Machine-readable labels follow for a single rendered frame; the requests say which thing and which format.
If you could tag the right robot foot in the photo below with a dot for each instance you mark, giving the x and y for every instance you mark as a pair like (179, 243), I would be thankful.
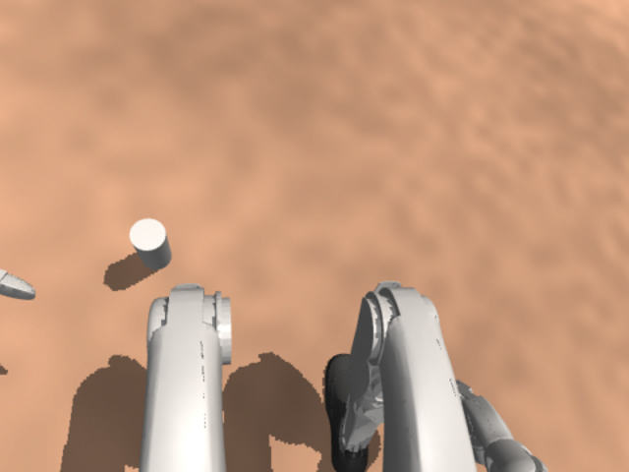
(336, 396)

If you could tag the can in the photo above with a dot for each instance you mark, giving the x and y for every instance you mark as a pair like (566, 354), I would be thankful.
(149, 238)

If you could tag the right robot arm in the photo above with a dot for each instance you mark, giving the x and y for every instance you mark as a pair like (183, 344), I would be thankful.
(508, 455)

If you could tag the right robot hand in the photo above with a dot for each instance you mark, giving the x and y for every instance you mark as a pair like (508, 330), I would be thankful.
(484, 424)

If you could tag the left robot hand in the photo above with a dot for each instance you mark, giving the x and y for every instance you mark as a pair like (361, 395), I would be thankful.
(14, 287)

